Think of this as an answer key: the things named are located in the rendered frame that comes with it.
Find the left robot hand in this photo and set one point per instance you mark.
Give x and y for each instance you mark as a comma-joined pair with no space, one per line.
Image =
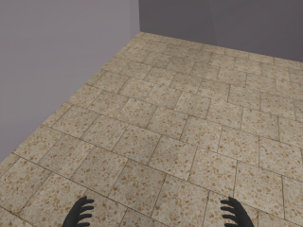
74,216

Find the right robot hand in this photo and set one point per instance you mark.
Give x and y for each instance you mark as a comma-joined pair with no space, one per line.
241,217

